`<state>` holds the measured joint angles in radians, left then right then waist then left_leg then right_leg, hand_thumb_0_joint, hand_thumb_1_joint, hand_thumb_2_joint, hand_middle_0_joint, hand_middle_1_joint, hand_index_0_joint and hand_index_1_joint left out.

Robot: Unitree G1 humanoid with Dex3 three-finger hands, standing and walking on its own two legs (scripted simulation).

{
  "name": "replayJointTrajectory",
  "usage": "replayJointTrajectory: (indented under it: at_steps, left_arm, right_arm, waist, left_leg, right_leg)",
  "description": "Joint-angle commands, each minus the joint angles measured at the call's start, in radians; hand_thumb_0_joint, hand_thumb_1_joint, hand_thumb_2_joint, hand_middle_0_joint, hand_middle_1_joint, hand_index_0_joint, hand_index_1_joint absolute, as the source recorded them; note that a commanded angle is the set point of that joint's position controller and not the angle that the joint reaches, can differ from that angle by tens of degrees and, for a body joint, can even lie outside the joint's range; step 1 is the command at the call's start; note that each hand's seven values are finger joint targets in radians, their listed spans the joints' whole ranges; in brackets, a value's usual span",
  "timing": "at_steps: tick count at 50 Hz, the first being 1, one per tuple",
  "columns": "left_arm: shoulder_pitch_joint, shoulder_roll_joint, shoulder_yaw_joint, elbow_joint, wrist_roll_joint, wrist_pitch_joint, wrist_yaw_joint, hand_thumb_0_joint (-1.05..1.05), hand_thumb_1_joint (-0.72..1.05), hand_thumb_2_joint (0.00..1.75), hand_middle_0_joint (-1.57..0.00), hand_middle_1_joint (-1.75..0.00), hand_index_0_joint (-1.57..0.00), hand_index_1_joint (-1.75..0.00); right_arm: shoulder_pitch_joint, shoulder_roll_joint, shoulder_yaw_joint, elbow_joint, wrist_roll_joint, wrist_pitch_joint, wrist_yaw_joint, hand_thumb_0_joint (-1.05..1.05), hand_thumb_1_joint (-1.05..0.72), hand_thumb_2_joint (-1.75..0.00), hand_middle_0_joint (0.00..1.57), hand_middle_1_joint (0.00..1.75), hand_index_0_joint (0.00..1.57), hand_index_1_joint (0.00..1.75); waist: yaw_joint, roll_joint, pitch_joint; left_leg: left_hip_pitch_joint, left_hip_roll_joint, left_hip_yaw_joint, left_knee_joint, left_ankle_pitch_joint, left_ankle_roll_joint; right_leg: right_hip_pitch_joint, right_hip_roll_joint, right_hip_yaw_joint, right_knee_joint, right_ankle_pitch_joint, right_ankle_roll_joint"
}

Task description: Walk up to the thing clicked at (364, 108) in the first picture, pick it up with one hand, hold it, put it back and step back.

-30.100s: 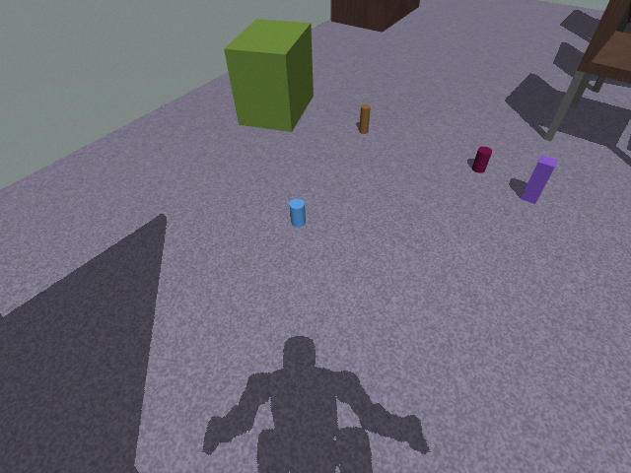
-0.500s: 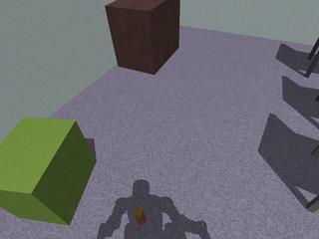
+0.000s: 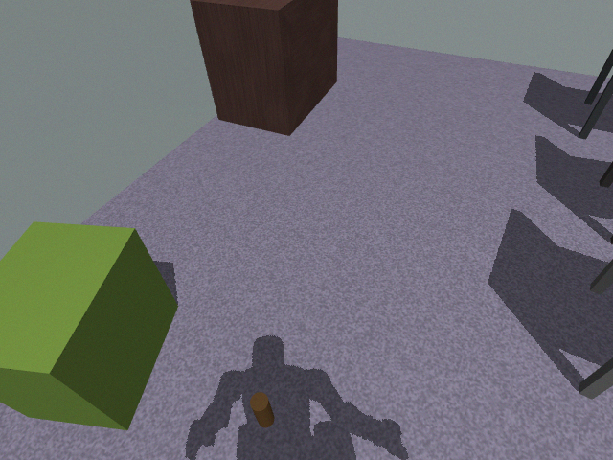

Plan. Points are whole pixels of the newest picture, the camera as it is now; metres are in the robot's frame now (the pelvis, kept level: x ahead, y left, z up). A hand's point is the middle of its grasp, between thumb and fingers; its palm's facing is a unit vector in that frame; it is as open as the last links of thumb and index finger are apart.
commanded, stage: stand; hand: left
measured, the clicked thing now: (262, 410) +0.42 +0.19 -0.70
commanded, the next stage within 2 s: step back in 0.96 s
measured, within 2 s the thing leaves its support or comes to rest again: neither
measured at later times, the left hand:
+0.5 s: hand out of the picture +0.10 +0.24 -0.15, palm faces -0.01 -0.94 -0.34, open 7.4 cm
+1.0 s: hand out of the picture +0.10 +0.24 -0.15, palm faces +0.00 -0.94 -0.34, open 7.4 cm
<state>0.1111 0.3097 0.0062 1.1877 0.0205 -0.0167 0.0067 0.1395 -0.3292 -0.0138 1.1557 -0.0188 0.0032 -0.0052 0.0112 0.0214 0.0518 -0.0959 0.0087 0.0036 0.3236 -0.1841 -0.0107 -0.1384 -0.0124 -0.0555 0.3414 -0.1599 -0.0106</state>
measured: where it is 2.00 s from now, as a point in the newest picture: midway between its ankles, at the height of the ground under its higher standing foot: outside the picture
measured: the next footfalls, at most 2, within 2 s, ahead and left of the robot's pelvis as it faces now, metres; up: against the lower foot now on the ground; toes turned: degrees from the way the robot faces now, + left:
right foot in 1.74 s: -0.13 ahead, -0.08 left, +0.00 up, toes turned -3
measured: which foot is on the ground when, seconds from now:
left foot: down 0.00-1.00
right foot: down 0.00-1.00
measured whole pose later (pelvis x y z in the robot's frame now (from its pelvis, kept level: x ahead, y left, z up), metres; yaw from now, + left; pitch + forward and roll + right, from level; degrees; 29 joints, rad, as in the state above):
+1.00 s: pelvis +0.02 -0.01 +0.00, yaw -1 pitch -1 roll +0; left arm 0.09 0.32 0.03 1.15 0.00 -0.01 0.00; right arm 0.10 -0.34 -0.01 1.13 -0.01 0.00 0.00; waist 0.00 0.02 0.05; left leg -0.08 0.03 0.02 0.32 -0.21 -0.02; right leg -0.13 0.01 -0.04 0.34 -0.18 -0.02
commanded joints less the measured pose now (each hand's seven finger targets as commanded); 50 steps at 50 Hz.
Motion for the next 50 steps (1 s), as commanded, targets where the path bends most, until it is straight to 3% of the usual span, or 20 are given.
replayJointTrajectory:
  at_steps: [1,9,17,26,37,39,46,47,48,50]
  left_arm:
    - [-0.048,0.214,0.030,-0.056,-0.003,-0.020,0.017,0.00,0.90,0.90,-0.20,-0.30,-0.20,-0.30]
    - [-0.064,0.221,0.036,-0.057,-0.006,-0.017,0.017,0.00,0.90,0.90,-0.20,-0.30,-0.20,-0.30]
    - [-0.066,0.218,0.038,-0.061,-0.009,-0.021,0.017,0.00,0.90,0.90,-0.20,-0.30,-0.20,-0.30]
    - [-0.074,0.222,0.042,-0.061,-0.007,-0.015,0.015,0.00,0.90,0.90,-0.20,-0.30,-0.20,-0.30]
    - [-0.077,0.227,0.043,-0.070,-0.011,-0.020,0.013,0.00,0.90,0.90,-0.20,-0.30,-0.20,-0.30]
    - [-0.067,0.228,0.043,-0.071,-0.011,-0.018,0.013,0.00,0.90,0.90,-0.20,-0.30,-0.20,-0.30]
    - [-0.072,0.229,0.042,-0.074,-0.012,-0.017,0.012,0.00,0.90,0.90,-0.20,-0.30,-0.20,-0.30]
    - [-0.071,0.232,0.042,-0.078,-0.012,-0.019,0.012,0.00,0.90,0.90,-0.20,-0.30,-0.20,-0.30]
    - [-0.050,0.307,0.087,-0.114,-0.031,-0.009,0.011,0.00,0.90,0.90,-0.20,-0.30,-0.20,-0.30]
    - [-0.039,0.315,0.096,-0.152,-0.033,-0.005,0.016,0.00,0.90,0.90,-0.20,-0.30,-0.20,-0.30]
  right_arm:
    - [-0.035,-0.185,-0.023,-0.055,-0.002,-0.028,-0.015,0.00,-0.90,-0.90,0.20,0.30,0.20,0.30]
    - [-0.036,-0.191,-0.025,-0.053,-0.002,-0.025,-0.016,0.00,-0.90,-0.90,0.20,0.30,0.20,0.30]
    - [-0.050,-0.195,-0.023,-0.059,0.001,-0.032,-0.019,0.00,-0.90,-0.90,0.20,0.30,0.20,0.30]
    - [-0.062,-0.200,-0.023,-0.065,0.001,-0.029,-0.018,0.00,-0.90,-0.90,0.20,0.30,0.20,0.30]
    - [-0.055,-0.202,-0.022,-0.062,0.002,-0.035,-0.018,0.00,-0.90,-0.90,0.20,0.30,0.20,0.30]
    - [-0.066,-0.203,-0.023,-0.064,0.003,-0.035,-0.017,0.00,-0.90,-0.90,0.20,0.30,0.20,0.30]
    - [-0.052,-0.208,-0.022,-0.061,0.001,-0.035,-0.016,0.00,-0.90,-0.90,0.20,0.30,0.20,0.30]
    - [-0.057,-0.207,-0.022,-0.062,0.002,-0.035,-0.015,0.00,-0.90,-0.90,0.20,0.30,0.20,0.30]
    - [-0.104,-0.255,-0.046,-0.095,0.007,-0.015,-0.010,0.00,-0.90,-0.90,0.20,0.30,0.20,0.30]
    - [-0.063,-0.227,-0.045,-0.125,0.020,-0.003,-0.008,0.00,-0.90,-0.90,0.20,0.30,0.20,0.30]
  waist:
    - [-0.001,-0.023,-0.066]
    - [-0.005,-0.030,-0.055]
    - [-0.004,-0.031,-0.107]
    - [-0.006,-0.034,-0.072]
    - [-0.010,-0.018,-0.100]
    - [-0.004,-0.018,-0.095]
    - [-0.010,-0.022,-0.086]
    - [-0.007,-0.025,-0.093]
    - [0.003,-0.047,0.026]
    - [-0.010,-0.073,-0.042]
  left_leg:
    - [-0.029,0.106,-0.090,-0.059,0.092,0.027]
    - [-0.036,0.108,-0.088,-0.069,0.083,0.021]
    - [0.021,0.122,-0.077,-0.056,0.207,0.021]
    - [0.007,0.120,-0.079,-0.078,0.124,0.020]
    - [0.021,0.129,-0.069,-0.069,0.210,0.020]
    - [0.033,0.127,-0.074,-0.078,0.186,0.017]
    - [0.017,0.129,-0.071,-0.081,0.158,0.019]
    - [0.026,0.131,-0.072,-0.078,0.174,0.020]
    - [-0.053,0.104,-0.074,0.046,0.274,0.047]
    - [-0.077,0.064,-0.037,0.156,0.244,0.042]
  right_leg:
    - [0.051,-0.127,0.131,-0.074,0.081,-0.006]
    - [0.052,-0.123,0.130,-0.082,0.067,-0.004]
    - [0.089,-0.130,0.118,-0.052,0.253,-0.006]
    - [0.063,-0.121,0.116,-0.072,0.145,-0.002]
    - [0.102,-0.132,0.127,-0.054,0.269,-0.011]
    - [0.077,-0.123,0.116,-0.059,0.218,-0.008]
    - [0.077,-0.127,0.128,-0.066,0.197,-0.011]
    - [0.075,-0.127,0.127,-0.063,0.206,-0.013]
    - [-0.007,-0.120,0.155,-0.002,0.386,-0.017]
    - [0.030,-0.164,0.186,0.022,0.486,-0.067]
